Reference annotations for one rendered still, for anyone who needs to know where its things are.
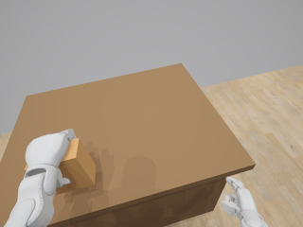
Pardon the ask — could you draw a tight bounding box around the right robot hand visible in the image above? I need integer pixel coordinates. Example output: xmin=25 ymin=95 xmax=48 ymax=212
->
xmin=222 ymin=176 xmax=258 ymax=218

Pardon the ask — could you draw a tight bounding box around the left robot forearm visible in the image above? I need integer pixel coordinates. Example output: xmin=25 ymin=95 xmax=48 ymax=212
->
xmin=4 ymin=164 xmax=59 ymax=227

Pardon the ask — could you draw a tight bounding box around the sponge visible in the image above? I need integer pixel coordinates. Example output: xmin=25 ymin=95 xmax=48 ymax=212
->
xmin=25 ymin=138 xmax=97 ymax=195

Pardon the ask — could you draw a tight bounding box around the right robot forearm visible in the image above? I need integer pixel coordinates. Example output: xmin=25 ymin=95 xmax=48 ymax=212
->
xmin=240 ymin=209 xmax=269 ymax=227

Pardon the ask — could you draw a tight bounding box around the left robot hand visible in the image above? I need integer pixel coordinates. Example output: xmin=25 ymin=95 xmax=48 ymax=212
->
xmin=25 ymin=129 xmax=77 ymax=188

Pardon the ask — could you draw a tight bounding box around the table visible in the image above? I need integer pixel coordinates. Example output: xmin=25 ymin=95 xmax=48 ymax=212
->
xmin=0 ymin=63 xmax=256 ymax=227

